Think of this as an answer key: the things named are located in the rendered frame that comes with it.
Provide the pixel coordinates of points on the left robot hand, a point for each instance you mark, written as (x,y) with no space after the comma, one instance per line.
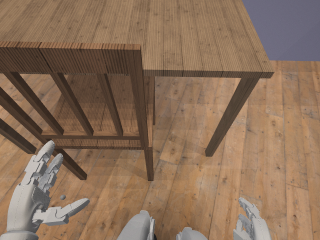
(23,212)

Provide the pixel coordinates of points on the left robot forearm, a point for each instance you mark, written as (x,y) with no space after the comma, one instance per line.
(19,235)

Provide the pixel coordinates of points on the right robot hand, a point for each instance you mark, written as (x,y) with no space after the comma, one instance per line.
(256,229)

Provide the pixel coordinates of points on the robot right shin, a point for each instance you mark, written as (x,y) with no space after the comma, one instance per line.
(187,228)

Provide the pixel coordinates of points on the chair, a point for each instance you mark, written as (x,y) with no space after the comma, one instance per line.
(106,112)

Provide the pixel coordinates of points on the left robot thigh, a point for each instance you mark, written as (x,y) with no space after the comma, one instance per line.
(139,227)

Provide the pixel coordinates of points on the table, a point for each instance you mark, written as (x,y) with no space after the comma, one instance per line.
(179,38)

